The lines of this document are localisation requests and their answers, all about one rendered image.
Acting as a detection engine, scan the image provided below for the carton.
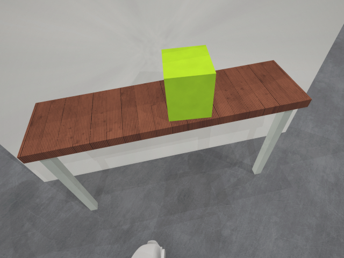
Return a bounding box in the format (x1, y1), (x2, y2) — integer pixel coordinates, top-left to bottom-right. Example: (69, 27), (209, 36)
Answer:
(161, 45), (216, 121)

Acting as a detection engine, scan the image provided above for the robot left thigh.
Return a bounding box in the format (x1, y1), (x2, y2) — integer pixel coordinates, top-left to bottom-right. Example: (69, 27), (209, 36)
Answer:
(131, 244), (166, 258)

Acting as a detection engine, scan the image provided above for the robot left shin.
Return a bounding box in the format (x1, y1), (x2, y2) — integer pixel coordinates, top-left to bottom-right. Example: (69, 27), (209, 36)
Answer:
(147, 240), (159, 245)

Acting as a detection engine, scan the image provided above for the table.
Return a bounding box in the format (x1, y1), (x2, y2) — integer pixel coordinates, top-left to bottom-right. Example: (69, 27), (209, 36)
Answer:
(17, 60), (312, 211)

